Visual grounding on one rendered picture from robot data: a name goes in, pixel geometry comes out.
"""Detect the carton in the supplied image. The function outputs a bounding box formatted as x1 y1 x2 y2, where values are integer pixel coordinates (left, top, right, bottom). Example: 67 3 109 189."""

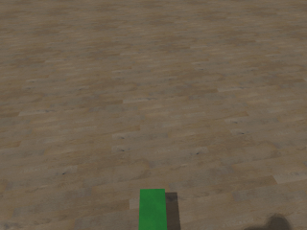
138 189 167 230

